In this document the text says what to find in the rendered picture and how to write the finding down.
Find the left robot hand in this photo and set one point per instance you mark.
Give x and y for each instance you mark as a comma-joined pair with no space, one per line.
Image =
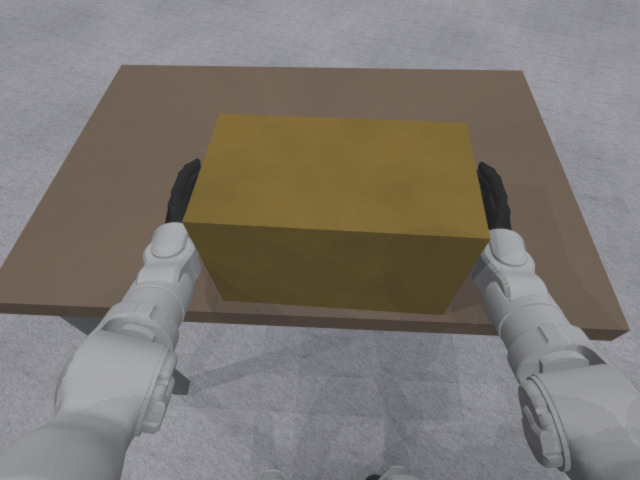
182,191

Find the table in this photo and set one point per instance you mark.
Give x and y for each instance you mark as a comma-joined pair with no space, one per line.
82,248

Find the left robot upper arm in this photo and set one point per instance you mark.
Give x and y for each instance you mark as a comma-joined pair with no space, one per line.
120,386

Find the carton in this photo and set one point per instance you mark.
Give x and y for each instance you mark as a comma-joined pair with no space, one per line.
367,214

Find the left robot forearm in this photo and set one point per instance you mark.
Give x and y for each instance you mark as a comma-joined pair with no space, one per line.
155,305

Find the right robot forearm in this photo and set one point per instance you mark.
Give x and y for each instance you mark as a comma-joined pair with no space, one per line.
532,326

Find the right robot upper arm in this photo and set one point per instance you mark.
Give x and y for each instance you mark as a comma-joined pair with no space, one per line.
585,421

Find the right robot hand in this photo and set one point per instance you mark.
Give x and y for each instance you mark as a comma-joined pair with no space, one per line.
494,198

